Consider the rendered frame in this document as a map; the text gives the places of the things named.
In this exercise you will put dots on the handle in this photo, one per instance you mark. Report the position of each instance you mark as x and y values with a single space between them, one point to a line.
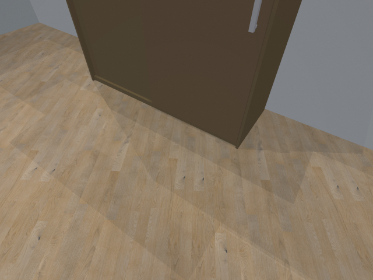
254 17

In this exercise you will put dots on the wardrobe door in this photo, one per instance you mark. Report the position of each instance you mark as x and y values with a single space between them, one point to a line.
113 33
202 59

